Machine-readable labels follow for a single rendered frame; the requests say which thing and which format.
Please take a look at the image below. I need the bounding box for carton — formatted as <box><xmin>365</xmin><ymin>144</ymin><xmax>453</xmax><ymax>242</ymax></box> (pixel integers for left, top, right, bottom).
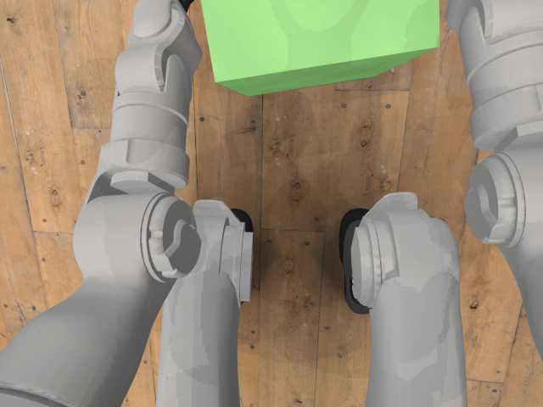
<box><xmin>201</xmin><ymin>0</ymin><xmax>439</xmax><ymax>97</ymax></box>

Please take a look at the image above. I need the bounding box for left robot foot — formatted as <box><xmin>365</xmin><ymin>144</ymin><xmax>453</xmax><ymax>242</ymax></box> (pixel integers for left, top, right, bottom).
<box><xmin>230</xmin><ymin>209</ymin><xmax>254</xmax><ymax>303</ymax></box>

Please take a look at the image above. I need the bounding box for right robot upper arm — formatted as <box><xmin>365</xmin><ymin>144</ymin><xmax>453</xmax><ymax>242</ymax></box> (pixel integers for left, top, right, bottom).
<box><xmin>464</xmin><ymin>147</ymin><xmax>543</xmax><ymax>361</ymax></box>

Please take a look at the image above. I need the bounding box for left robot upper arm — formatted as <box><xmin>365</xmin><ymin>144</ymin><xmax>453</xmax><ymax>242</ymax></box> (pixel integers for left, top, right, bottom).
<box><xmin>0</xmin><ymin>192</ymin><xmax>201</xmax><ymax>407</ymax></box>

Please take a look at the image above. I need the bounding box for right robot forearm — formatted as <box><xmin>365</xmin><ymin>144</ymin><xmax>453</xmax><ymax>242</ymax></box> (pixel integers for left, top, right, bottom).
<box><xmin>445</xmin><ymin>0</ymin><xmax>543</xmax><ymax>152</ymax></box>

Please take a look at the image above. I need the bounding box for left robot forearm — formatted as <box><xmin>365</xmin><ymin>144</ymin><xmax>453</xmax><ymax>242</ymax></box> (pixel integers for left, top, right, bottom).
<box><xmin>73</xmin><ymin>0</ymin><xmax>203</xmax><ymax>254</ymax></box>

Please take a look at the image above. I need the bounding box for left robot shin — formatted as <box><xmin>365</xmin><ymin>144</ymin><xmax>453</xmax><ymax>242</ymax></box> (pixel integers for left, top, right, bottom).
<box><xmin>193</xmin><ymin>200</ymin><xmax>241</xmax><ymax>226</ymax></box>

